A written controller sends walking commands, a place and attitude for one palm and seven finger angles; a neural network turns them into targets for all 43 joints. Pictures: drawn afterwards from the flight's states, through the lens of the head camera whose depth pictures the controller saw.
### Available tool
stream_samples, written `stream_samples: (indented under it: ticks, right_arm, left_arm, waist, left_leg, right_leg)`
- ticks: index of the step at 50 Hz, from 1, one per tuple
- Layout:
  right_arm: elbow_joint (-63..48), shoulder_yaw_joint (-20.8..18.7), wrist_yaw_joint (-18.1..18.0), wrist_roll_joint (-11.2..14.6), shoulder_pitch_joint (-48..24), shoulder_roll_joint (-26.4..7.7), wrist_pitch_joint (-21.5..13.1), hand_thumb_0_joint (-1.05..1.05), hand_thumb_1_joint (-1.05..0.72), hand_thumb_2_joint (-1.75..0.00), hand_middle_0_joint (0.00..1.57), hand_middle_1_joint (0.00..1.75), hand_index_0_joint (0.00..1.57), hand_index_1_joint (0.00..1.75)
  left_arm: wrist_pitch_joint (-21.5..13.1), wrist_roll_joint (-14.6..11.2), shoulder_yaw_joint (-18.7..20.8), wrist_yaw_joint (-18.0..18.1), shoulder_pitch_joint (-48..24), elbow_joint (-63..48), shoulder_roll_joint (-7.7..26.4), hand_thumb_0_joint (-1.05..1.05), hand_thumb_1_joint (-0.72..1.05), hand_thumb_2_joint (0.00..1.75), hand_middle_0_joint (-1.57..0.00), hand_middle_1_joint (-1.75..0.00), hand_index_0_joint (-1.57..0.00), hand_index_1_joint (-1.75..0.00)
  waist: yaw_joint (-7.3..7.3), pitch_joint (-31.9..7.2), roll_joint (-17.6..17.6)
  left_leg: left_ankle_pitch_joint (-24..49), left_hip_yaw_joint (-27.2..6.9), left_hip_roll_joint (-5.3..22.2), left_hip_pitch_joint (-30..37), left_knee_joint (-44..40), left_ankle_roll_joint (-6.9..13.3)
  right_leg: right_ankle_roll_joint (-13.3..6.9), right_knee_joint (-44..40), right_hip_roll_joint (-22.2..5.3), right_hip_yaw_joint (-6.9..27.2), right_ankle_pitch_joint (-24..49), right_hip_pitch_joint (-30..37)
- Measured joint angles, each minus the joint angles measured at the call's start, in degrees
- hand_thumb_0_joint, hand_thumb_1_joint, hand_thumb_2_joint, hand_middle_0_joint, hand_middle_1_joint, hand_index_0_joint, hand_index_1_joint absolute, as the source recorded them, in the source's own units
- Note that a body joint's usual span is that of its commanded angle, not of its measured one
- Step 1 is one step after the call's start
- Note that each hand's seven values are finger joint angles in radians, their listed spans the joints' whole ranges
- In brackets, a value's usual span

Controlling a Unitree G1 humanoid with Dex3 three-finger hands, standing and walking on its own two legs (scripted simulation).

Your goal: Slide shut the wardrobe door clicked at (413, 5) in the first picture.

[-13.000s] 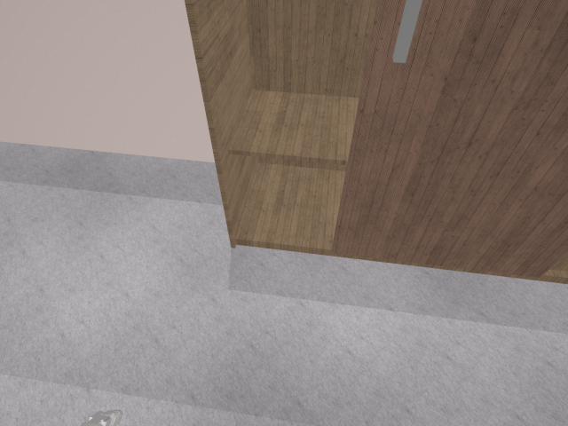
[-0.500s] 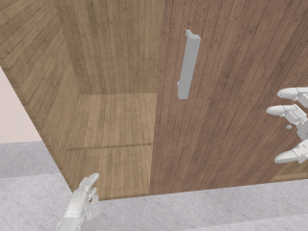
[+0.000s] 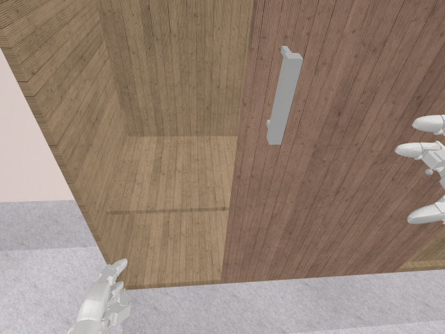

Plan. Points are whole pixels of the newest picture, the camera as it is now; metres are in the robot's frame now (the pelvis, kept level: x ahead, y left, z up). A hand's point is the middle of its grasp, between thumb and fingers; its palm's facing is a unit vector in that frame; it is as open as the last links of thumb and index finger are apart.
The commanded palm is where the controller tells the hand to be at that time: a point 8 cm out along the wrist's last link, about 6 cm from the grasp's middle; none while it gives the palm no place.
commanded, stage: raise the hand with hooked fingers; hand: right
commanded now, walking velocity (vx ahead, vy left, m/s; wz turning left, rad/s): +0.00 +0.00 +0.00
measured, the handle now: (279, 97) +0.50 -0.11 +0.22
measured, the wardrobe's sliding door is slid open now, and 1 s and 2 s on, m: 0.42 0.42 0.42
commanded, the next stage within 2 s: move the hooked fingers beside the handle in 0.10 s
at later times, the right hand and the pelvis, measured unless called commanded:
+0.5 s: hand (404, 158) +0.30 -0.26 +0.23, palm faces +0.03 +1.00 -0.07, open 14.0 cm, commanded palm +0.28 -0.30 +0.24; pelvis +0.00 +0.00 +0.00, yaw +0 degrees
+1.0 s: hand (370, 139) +0.34 -0.22 +0.24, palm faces -0.01 +1.00 -0.05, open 14.0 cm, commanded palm +0.32 -0.27 +0.23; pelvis +0.01 -0.01 +0.00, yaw +1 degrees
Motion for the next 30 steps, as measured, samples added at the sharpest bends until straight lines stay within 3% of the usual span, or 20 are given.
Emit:
stream_samples:
  ticks: [18,30]
  right_arm:
    - [5.32,1.91,-0.04,-0.33,-3.99,0.18,0.5,-0.01,0.51,-0.3,0.3,1.2,0.31,1.2]
    - [8.22,4.85,-2.51,-2.26,-8.95,2.02,-0.17,-0.01,0.5,-0.3,0.3,1.2,0.31,1.2]
  left_arm:
    - [-0.28,-0.31,-0.12,0.16,-1.41,0.77,-0.12,0.01,0.9,0.9,-0.2,-0.3,-0.2,-0.3]
    - [0.32,0.04,-0.07,0.32,-1.12,0.61,-0.71,0.01,0.9,0.9,-0.2,-0.3,-0.2,-0.3]
  waist:
    - [-0.39,-0.24,-1.04]
    - [0.96,-0.22,-0.16]
  left_leg:
    - [-0.48,0.63,-0.31,-0.51,0.92,0.2]
    - [-0.55,-0.19,0.01,-1.31,1.04,-0.1]
  right_leg:
    - [0.28,1.8,-0.34,0.71,-0.71,-1.12]
    - [-0.09,1.12,0.0,-0.08,-0.69,-1.28]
